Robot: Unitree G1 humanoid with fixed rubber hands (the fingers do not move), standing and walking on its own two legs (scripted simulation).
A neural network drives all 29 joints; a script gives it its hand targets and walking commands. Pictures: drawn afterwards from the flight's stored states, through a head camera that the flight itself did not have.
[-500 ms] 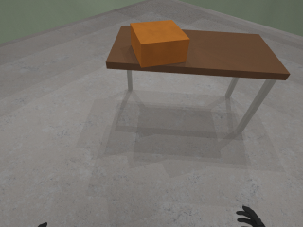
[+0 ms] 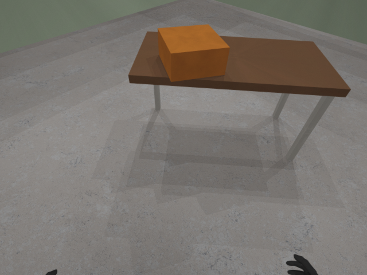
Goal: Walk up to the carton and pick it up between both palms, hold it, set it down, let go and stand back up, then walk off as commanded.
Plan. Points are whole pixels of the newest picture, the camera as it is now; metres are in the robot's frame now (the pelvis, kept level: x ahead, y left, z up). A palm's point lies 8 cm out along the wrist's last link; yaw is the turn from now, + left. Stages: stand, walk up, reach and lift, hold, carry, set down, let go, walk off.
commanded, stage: stand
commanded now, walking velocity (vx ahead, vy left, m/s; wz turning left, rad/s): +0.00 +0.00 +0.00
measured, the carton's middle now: (190, 51) +1.17 -0.06 -0.07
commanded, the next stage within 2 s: none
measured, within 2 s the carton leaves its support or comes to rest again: neither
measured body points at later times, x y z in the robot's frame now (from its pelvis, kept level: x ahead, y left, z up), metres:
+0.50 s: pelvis -0.01 +0.00 +0.00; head -0.01 +0.00 +0.45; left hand +0.10 +0.31 -0.11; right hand +0.12 -0.29 -0.11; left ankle +0.01 +0.13 -0.74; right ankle +0.01 -0.13 -0.73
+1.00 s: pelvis -0.02 +0.00 +0.00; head -0.02 +0.00 +0.45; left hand +0.09 +0.31 -0.11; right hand +0.10 -0.29 -0.11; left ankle +0.01 +0.13 -0.74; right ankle +0.01 -0.13 -0.73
